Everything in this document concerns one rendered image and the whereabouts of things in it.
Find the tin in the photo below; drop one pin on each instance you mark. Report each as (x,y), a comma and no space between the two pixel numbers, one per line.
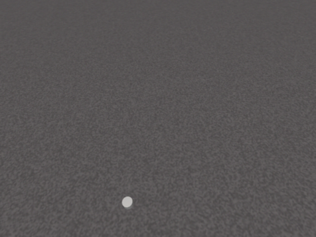
(127,203)

